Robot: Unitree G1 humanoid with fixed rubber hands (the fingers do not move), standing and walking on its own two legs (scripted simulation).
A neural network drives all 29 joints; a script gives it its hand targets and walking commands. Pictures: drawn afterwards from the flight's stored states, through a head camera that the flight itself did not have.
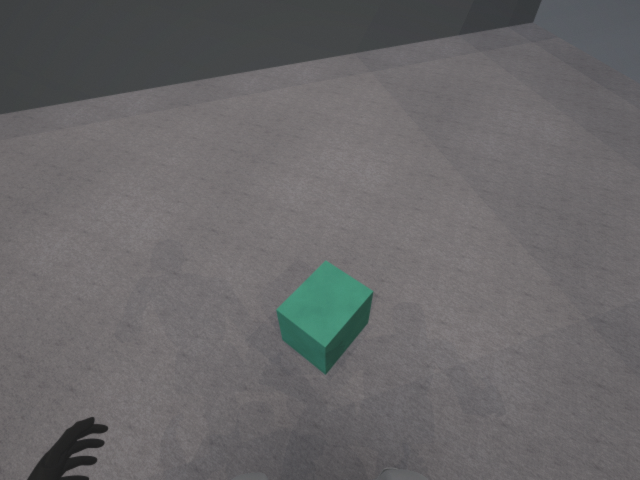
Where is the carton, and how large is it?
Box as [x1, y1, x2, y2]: [276, 261, 372, 374]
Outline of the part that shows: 327,261 325,261 276,309 282,339 325,374 367,323 372,296 372,291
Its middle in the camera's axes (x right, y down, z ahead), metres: +0.02 +0.25 +1.25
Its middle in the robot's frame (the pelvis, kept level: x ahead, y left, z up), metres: +0.67 +0.00 -0.65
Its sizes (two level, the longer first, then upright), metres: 0.237 0.190 0.208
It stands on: the floor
